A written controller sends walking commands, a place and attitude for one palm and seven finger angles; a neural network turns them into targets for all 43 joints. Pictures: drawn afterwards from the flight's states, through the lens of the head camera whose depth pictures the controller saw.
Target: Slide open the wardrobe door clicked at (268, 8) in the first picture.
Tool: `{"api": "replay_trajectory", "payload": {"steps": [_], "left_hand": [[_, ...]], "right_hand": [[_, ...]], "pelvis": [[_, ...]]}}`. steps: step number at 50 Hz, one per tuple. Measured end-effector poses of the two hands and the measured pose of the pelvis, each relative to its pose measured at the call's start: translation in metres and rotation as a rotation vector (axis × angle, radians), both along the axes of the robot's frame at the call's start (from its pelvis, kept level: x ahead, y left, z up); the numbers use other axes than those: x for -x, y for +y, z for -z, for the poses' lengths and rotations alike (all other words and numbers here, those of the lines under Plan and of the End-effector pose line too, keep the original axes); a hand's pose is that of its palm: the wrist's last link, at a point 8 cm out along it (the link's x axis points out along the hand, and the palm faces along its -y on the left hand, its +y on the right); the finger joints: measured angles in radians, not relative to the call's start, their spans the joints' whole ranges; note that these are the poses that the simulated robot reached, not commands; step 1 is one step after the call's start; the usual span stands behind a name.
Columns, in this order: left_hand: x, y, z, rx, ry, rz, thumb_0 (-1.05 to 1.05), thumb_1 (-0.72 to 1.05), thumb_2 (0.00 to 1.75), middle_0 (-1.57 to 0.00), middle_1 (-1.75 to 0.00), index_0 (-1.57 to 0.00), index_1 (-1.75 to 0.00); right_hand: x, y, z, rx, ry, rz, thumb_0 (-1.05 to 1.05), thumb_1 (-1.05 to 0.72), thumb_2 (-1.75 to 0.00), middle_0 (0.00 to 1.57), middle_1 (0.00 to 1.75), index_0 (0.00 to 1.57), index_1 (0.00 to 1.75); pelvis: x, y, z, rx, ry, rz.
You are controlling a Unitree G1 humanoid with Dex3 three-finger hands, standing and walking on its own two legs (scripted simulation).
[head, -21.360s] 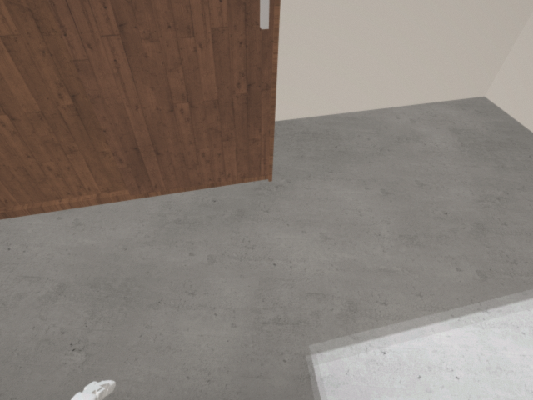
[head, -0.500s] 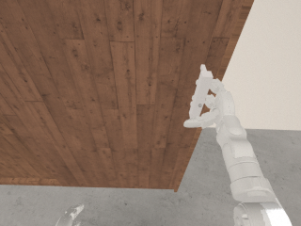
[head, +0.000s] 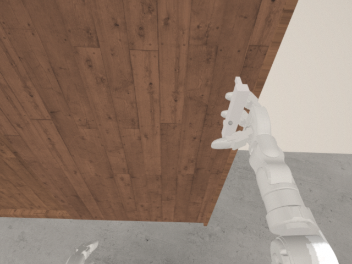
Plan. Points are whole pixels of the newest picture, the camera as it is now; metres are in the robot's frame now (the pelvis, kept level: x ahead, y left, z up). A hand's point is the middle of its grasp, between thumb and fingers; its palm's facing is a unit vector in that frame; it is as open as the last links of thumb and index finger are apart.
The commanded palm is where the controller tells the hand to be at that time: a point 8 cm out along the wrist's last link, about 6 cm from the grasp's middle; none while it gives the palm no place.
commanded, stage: slide the fingers in behind the handle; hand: right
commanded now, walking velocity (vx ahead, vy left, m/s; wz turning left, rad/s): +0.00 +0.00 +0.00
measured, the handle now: (232, 109) +0.46 -0.09 +0.13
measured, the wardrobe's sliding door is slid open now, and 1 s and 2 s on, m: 0.00 0.00 0.00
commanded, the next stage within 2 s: grip the handle and tug to test in 0.06 s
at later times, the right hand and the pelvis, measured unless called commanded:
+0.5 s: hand (233, 124) +0.40 -0.08 +0.14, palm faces -0.08 +1.00 +0.01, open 11.3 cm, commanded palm +0.37 -0.14 +0.14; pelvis +0.00 -0.01 +0.00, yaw +0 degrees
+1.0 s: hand (231, 125) +0.40 -0.08 +0.14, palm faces -0.07 +1.00 +0.00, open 7.0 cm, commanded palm +0.37 -0.13 +0.14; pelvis +0.02 +0.00 +0.00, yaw +1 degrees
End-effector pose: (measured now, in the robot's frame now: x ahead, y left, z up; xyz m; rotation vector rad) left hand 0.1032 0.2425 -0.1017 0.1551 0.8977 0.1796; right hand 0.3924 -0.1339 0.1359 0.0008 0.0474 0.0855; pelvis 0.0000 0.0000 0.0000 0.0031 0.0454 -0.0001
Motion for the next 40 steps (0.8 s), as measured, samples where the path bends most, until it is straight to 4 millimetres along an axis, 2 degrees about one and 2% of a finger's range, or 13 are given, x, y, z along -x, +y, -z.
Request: {"api": "replay_trajectory", "payload": {"steps": [5, 11, 16, 23, 40], "left_hand": [[0.000, -0.001, -0.002, -0.003, -0.003, -0.004, 0.01, 0.91, 0.90, -0.20, -0.30, -0.20, -0.30], [-0.002, -0.003, -0.004, -0.004, -0.021, 0.000, 0.01, 0.91, 0.90, -0.20, -0.30, -0.20, -0.30], [-0.005, -0.006, -0.005, -0.003, -0.028, 0.003, 0.01, 0.91, 0.90, -0.20, -0.30, -0.20, -0.30], [-0.008, -0.010, -0.007, -0.002, -0.037, 0.005, 0.01, 0.91, 0.90, -0.20, -0.30, -0.20, -0.30], [-0.014, -0.011, -0.007, 0.013, -0.034, -0.012, 0.01, 0.91, 0.90, -0.20, -0.30, -0.20, -0.30]], "right_hand": [[0.003, -0.003, 0.005, -0.010, 0.017, 0.013, -0.01, 0.50, -0.30, 0.30, 1.20, 0.30, 1.20], [0.009, -0.005, 0.000, 0.004, -0.024, 0.010, -0.01, 0.50, -0.30, 0.29, 1.19, 0.30, 1.20], [0.008, -0.005, -0.001, -0.001, -0.012, 0.003, -0.01, 0.42, -0.33, 0.27, 1.18, 0.30, 1.21], [0.007, -0.006, -0.001, -0.006, -0.005, 0.002, -0.01, 0.18, -0.44, 0.29, 1.21, 0.33, 1.24], [0.007, -0.004, -0.001, 0.003, -0.013, 0.009, 0.00, -0.56, -0.75, 0.28, 1.27, 0.31, 1.30]], "pelvis": [[0.000, -0.001, 0.000, 0.000, -0.006, -0.002], [0.001, -0.003, 0.000, -0.002, -0.011, -0.004], [0.002, -0.005, 0.000, -0.004, -0.015, -0.002], [0.001, -0.008, -0.001, -0.005, -0.014, -0.005], [-0.012, -0.008, -0.002, -0.001, -0.014, -0.020]]}}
